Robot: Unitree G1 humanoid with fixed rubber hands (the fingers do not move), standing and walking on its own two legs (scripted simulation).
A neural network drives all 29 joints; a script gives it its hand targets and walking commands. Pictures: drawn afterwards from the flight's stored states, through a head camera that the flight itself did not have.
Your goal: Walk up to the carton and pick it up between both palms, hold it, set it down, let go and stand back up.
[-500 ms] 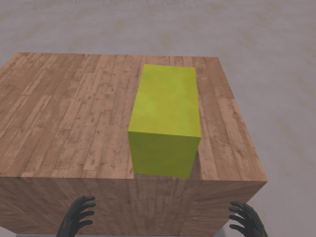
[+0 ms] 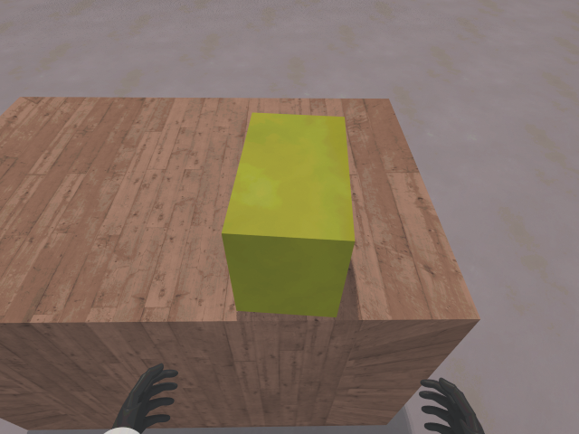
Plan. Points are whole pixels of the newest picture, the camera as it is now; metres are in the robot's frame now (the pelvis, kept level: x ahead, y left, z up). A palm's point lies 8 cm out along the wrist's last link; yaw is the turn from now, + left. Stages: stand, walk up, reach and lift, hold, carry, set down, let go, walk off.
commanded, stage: set down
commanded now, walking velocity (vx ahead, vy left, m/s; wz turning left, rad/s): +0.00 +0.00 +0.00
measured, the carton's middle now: (292, 210) +0.48 +0.04 +0.03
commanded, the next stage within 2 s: let go in 0.20 s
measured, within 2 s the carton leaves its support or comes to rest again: neither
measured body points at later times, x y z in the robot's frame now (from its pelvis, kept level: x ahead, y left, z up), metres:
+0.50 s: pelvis +0.01 +0.01 +0.00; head +0.03 +0.02 +0.45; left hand +0.18 +0.24 -0.09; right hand +0.18 -0.22 -0.09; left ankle -0.01 +0.13 -0.75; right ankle -0.01 -0.11 -0.75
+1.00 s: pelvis +0.01 +0.01 -0.01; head +0.00 +0.02 +0.44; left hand +0.12 +0.32 -0.11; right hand +0.11 -0.30 -0.11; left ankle -0.01 +0.13 -0.75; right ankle -0.01 -0.11 -0.75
